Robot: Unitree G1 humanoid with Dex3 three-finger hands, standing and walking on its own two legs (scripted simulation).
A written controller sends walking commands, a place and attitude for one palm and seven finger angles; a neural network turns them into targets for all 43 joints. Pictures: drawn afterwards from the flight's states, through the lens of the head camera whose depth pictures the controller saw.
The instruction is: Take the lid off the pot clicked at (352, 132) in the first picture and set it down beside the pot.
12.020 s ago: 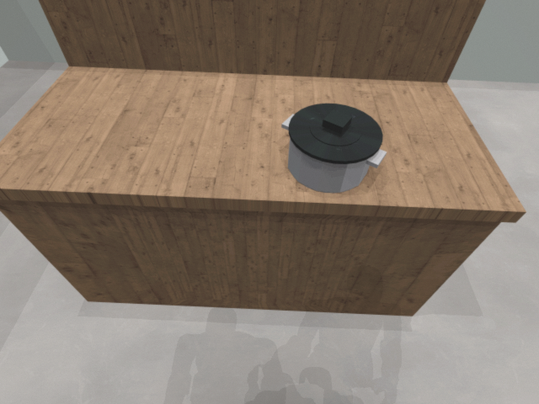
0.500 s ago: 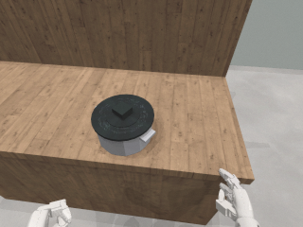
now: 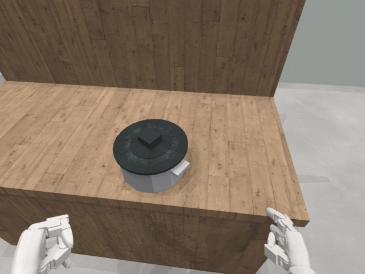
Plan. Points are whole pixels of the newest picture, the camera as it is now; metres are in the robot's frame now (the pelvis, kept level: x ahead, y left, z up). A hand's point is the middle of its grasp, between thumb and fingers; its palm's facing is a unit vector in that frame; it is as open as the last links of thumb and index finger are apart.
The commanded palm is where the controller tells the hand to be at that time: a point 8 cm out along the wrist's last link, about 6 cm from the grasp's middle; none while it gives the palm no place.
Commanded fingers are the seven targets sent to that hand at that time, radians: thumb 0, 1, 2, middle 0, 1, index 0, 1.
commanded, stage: raise the hand higher, near the body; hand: left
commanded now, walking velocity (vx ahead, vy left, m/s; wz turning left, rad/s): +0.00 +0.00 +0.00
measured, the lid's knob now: (149, 137) +0.44 +0.15 +0.05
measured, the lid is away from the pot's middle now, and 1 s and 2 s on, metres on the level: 0.00 0.00 0.00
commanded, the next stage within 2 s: reach forward and open the fingers in 0.24 s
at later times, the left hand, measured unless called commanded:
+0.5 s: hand (62, 217) +0.18 +0.25 +0.09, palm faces +0.10 -0.46 -0.88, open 3.0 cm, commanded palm +0.15 +0.27 +0.14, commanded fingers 0.00 0.64 1.00 -1.19 -1.18 -1.19 -1.18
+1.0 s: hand (53, 210) +0.19 +0.26 +0.11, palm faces -0.19 -0.07 -0.98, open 5.9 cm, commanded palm +0.18 +0.26 +0.16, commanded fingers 0.00 -0.09 1.32 -0.91 -0.29 -0.91 -0.29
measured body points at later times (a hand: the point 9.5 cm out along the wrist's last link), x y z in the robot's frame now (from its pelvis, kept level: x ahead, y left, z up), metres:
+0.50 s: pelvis -0.01 +0.02 +0.00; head -0.01 +0.00 +0.45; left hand +0.17 +0.27 +0.14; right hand +0.22 -0.21 -0.04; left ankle +0.00 +0.11 -0.74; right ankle -0.02 -0.10 -0.74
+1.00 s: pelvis -0.04 +0.01 +0.00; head -0.06 -0.03 +0.45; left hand +0.19 +0.26 +0.16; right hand +0.21 -0.21 -0.04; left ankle +0.00 +0.11 -0.74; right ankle -0.02 -0.10 -0.74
